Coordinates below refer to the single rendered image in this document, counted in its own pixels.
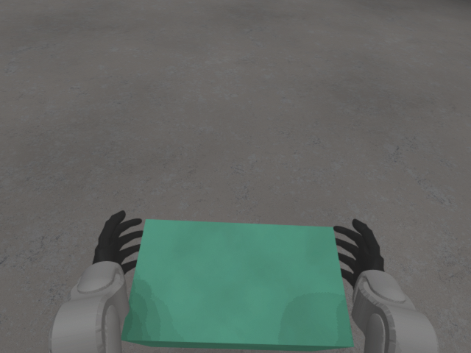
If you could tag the robot right hand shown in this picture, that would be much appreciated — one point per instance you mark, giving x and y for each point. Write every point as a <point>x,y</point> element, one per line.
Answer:
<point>367,254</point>

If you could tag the robot left forearm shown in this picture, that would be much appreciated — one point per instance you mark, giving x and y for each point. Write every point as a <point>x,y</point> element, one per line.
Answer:
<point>89,322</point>

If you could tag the carton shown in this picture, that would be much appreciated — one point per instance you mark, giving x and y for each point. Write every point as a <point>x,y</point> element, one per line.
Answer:
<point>217,285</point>

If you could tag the robot right forearm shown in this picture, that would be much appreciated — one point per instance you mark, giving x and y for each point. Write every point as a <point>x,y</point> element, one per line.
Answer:
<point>387,317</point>

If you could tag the robot left hand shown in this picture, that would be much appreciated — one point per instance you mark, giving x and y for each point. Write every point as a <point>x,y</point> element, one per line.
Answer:
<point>110,243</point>

